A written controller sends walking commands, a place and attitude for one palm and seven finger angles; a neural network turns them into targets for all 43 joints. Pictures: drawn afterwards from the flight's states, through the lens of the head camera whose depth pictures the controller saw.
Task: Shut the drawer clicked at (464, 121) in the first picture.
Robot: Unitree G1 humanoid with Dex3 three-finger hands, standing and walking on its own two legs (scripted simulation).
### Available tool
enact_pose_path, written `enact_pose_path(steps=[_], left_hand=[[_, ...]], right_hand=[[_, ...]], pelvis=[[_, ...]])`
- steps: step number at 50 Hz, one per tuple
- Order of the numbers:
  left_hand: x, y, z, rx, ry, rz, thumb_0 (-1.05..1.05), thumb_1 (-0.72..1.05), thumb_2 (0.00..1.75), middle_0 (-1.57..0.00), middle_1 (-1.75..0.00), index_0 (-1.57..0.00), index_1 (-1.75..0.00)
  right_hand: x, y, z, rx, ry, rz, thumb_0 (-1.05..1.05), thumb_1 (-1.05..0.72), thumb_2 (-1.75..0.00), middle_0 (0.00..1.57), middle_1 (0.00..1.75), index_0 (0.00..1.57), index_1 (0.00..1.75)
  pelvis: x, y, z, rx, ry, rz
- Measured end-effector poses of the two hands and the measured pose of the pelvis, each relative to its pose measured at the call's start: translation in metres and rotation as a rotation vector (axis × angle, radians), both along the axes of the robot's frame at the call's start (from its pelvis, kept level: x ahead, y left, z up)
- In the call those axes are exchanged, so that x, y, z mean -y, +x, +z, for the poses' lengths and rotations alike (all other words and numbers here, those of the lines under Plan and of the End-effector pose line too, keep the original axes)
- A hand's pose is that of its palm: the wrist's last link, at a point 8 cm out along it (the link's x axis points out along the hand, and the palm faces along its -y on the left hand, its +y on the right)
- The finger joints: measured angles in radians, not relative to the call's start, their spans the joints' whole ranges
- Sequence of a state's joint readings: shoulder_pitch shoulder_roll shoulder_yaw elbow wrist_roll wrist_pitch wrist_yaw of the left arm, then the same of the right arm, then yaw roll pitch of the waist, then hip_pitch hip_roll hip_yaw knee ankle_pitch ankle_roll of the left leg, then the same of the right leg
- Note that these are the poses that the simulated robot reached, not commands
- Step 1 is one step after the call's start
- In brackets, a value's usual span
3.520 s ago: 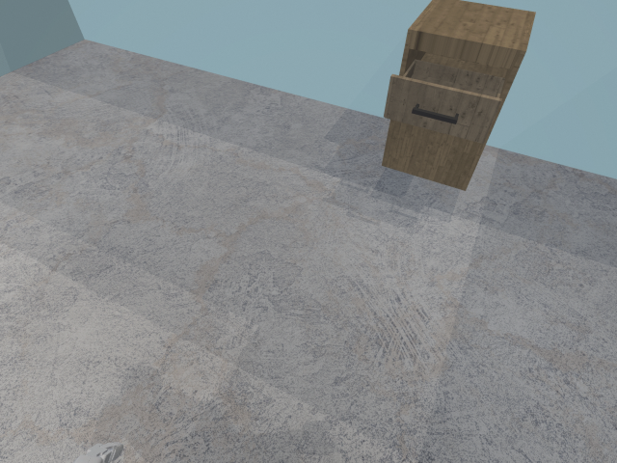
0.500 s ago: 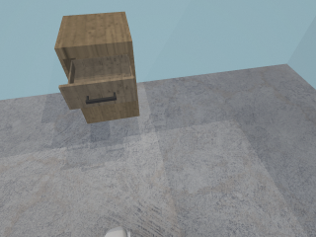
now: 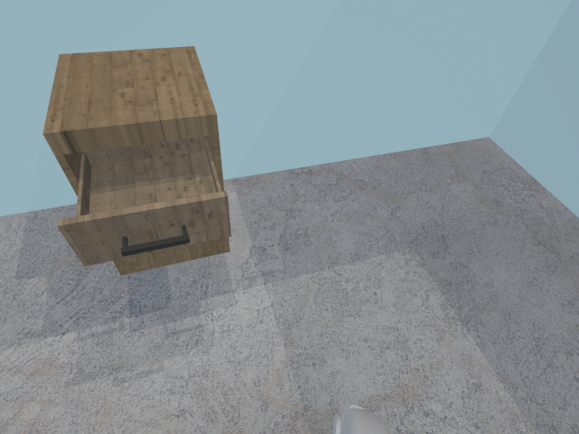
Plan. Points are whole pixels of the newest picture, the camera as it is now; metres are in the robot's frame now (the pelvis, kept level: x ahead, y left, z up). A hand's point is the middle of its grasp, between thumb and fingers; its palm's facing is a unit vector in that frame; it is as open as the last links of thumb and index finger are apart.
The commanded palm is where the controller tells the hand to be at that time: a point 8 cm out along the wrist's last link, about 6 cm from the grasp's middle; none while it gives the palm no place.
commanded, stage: turn to face it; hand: left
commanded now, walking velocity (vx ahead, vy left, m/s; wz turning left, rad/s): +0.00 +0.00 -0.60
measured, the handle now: (155, 239) +0.57 +0.37 -0.26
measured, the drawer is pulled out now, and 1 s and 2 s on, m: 0.25 0.25 0.25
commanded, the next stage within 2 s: take the last steps up to it in 0.94 s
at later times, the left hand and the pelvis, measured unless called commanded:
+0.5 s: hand (205, 417) +0.17 +0.14 -0.17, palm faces +0.15 -0.98 -0.15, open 7.3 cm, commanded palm none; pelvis +0.08 -0.03 -0.01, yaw +9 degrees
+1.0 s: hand out of the picture +0.04 +0.19 -0.17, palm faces +0.34 -0.90 -0.27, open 7.4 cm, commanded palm none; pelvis +0.06 -0.02 +0.00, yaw +17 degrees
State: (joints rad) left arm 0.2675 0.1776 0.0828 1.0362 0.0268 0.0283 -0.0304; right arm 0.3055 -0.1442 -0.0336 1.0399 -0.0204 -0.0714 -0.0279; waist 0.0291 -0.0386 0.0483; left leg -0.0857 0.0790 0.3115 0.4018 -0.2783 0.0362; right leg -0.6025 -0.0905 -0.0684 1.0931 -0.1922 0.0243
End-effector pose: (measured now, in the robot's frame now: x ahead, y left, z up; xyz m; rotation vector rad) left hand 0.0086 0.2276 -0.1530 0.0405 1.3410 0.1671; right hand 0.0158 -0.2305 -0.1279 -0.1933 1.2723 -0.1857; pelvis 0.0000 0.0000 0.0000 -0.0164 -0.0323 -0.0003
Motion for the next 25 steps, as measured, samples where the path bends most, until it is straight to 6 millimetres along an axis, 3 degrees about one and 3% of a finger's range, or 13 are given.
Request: enact_pose_path(steps=[5, 9, 12, 18, 25], left_hand=[[0.004, 0.078, 0.003, 0.051, 0.040, -0.102, 0.00, 0.92, 0.90, -0.19, -0.30, -0.20, -0.30], [0.020, 0.140, 0.003, 0.126, 0.087, -0.174, 0.00, 0.92, 0.90, -0.19, -0.30, -0.20, -0.30], [0.035, 0.171, 0.003, 0.203, 0.107, -0.175, 0.00, 0.92, 0.90, -0.19, -0.30, -0.20, -0.30], [0.051, 0.182, 0.014, 0.257, 0.087, -0.103, 0.00, 0.91, 0.90, -0.20, -0.30, -0.20, -0.30], [0.036, 0.149, 0.006, 0.240, 0.059, 0.021, 0.00, 0.91, 0.90, -0.20, -0.30, -0.21, -0.30]], right_hand=[[-0.001, -0.021, -0.014, -0.111, 0.044, -0.100, 0.00, -0.92, -0.90, 0.21, 0.30, 0.20, 0.29], [0.000, -0.033, -0.032, -0.208, 0.097, -0.157, 0.00, -0.92, -0.90, 0.20, 0.30, 0.20, 0.29], [0.003, -0.031, -0.046, -0.277, 0.134, -0.158, 0.00, -0.91, -0.90, 0.20, 0.30, 0.20, 0.29], [0.013, 0.020, -0.041, -0.230, 0.133, -0.082, 0.01, -0.91, -0.90, 0.20, 0.30, 0.20, 0.29], [0.023, 0.101, -0.025, -0.070, 0.057, 0.066, 0.01, -0.92, -0.90, 0.20, 0.30, 0.20, 0.29]], pelvis=[[0.009, 0.029, -0.005, 0.002, 0.011, -0.046], [0.025, 0.056, -0.017, 0.002, 0.028, -0.040], [0.035, 0.070, -0.026, 0.001, 0.020, -0.007], [0.041, 0.078, -0.017, -0.004, 0.013, 0.066], [0.031, 0.075, -0.015, -0.014, 0.001, 0.149]])
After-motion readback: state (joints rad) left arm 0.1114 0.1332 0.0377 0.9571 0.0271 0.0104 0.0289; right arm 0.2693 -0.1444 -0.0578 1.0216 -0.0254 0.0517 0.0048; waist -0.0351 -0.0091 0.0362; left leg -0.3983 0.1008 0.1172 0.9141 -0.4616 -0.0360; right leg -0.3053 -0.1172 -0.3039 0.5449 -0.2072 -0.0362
